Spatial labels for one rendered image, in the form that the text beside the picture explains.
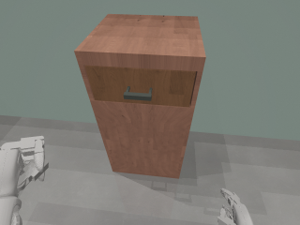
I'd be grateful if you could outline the left robot forearm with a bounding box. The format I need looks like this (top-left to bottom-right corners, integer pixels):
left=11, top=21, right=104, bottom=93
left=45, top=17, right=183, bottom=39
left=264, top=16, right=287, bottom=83
left=0, top=196, right=23, bottom=225

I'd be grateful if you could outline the cabinet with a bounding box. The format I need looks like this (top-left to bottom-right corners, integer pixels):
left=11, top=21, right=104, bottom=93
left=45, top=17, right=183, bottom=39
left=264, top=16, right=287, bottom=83
left=74, top=14, right=206, bottom=179

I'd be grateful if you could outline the left robot hand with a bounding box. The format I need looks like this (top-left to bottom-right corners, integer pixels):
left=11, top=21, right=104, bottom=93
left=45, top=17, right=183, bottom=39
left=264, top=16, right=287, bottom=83
left=0, top=136, right=49, bottom=198

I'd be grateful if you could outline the drawer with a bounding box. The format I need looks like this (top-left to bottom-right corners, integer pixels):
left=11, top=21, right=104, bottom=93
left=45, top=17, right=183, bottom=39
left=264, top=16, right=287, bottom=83
left=85, top=65, right=196, bottom=108

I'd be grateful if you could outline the handle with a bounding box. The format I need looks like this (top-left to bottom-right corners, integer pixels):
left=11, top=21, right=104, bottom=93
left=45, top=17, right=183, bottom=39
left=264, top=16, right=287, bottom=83
left=123, top=86, right=153, bottom=101

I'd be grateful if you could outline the right robot hand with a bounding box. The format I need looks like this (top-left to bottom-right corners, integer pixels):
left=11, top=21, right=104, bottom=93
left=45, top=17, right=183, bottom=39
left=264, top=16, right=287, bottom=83
left=217, top=188, right=254, bottom=225

